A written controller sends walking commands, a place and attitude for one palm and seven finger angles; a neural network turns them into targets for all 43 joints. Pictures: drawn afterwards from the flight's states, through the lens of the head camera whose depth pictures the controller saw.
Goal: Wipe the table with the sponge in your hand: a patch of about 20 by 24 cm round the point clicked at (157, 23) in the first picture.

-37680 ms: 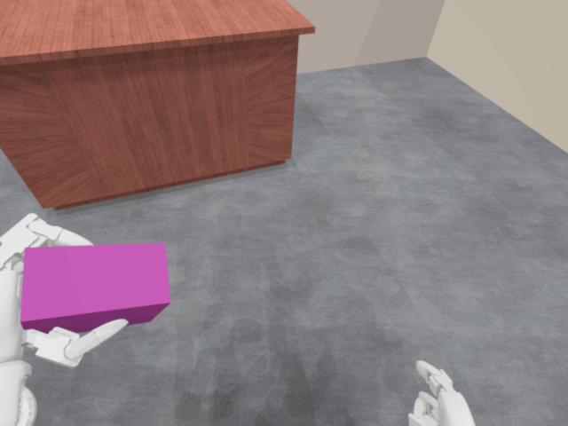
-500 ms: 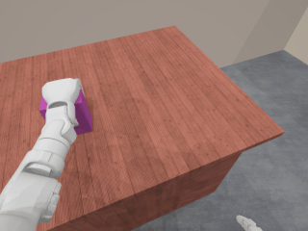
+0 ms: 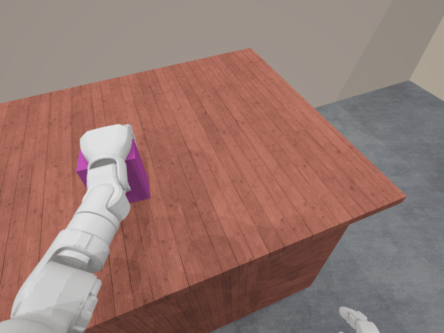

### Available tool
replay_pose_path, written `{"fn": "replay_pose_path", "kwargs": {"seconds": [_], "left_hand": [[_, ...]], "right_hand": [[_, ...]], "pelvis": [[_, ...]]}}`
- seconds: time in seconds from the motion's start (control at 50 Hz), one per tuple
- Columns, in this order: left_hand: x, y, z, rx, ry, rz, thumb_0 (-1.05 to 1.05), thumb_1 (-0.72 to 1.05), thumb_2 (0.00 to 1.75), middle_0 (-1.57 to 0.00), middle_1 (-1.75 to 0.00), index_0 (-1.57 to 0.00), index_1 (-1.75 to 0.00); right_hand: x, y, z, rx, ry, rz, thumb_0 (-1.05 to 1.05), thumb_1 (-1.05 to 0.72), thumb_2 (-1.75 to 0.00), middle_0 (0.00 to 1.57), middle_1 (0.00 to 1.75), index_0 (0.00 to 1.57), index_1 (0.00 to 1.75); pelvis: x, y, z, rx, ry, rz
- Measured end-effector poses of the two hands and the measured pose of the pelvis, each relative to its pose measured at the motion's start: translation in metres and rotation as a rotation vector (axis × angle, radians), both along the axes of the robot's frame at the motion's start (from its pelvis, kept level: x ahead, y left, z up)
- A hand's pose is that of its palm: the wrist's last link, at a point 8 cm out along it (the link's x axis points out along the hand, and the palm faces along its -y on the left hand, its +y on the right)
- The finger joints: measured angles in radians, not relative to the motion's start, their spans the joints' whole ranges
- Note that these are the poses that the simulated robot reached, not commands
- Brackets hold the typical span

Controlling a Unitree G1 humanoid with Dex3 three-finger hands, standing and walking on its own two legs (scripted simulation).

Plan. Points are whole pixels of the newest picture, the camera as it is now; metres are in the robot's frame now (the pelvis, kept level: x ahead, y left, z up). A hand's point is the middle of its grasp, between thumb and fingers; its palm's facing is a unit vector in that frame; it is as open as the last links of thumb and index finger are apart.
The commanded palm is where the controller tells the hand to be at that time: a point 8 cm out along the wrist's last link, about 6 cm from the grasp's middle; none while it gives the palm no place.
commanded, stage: wipe back along the middle lane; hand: left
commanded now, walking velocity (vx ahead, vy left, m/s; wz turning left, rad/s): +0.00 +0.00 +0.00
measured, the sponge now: (119, 181) +0.40 +0.25 +0.04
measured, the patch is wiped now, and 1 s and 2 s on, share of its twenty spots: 0.25 0.60 0.60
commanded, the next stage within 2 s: slide across to the third lane in 1.42 s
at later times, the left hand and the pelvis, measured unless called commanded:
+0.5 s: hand (115, 179) +0.37 +0.23 +0.09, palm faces +0.01 -0.02 -1.00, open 10.5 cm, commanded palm +0.32 +0.22 +0.12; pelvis -0.01 -0.01 +0.00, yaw +0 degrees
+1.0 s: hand (120, 200) +0.32 +0.21 +0.09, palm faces +0.07 -0.05 -1.00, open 10.5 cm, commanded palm +0.27 +0.19 +0.12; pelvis -0.01 +0.00 +0.00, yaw +0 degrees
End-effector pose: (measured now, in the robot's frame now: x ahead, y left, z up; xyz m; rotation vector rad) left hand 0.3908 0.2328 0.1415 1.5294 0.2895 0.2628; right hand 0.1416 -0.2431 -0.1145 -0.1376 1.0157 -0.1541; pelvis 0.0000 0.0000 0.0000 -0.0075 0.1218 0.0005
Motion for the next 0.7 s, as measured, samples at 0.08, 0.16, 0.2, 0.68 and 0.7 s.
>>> {"fn": "replay_pose_path", "kwargs": {"seconds": [0.08,0.16,0.2,0.68,0.7], "left_hand": [[-0.01,-0.001,0.0,-0.001,-0.014,0.022,0.0,-0.52,1.04,-0.67,-1.34,-0.69,-1.33],[-0.017,-0.002,0.0,-0.002,-0.007,0.045,0.0,-0.52,1.04,-0.67,-1.34,-0.68,-1.34],[-0.019,-0.003,0.0,0.001,0.001,0.05,0.0,-0.51,1.04,-0.66,-1.35,-0.68,-1.34],[-0.062,-0.019,-0.004,0.008,-0.051,0.007,0.0,-0.5,1.04,-0.64,-1.37,-0.65,-1.37],[-0.064,-0.02,-0.004,0.007,-0.052,0.006,0.0,-0.5,1.04,-0.64,-1.37,-0.65,-1.37]], "right_hand": [[-0.001,-0.001,0.002,0.008,-0.005,0.0,0.01,-0.91,-0.9,0.2,0.3,0.2,0.3],[0.001,-0.003,0.005,0.005,-0.017,0.005,0.01,-0.91,-0.9,0.2,0.3,0.2,0.3],[0.003,-0.004,0.007,0.002,-0.028,0.009,0.01,-0.91,-0.9,0.2,0.3,0.2,0.3],[0.047,0.014,0.022,0.058,-0.146,0.076,0.02,-0.91,-0.9,0.2,0.3,0.2,0.3],[0.05,0.016,0.023,0.062,-0.153,0.082,0.02,-0.91,-0.9,0.2,0.3,0.2,0.3]], "pelvis": [[-0.002,-0.002,0.0,0.001,-0.012,-0.002],[-0.006,-0.004,0.001,0.002,-0.023,0.003],[-0.008,-0.005,0.001,0.003,-0.027,0.006],[-0.005,-0.003,0.001,0.006,-0.064,0.001],[-0.004,-0.003,0.001,0.006,-0.066,0.001]]}}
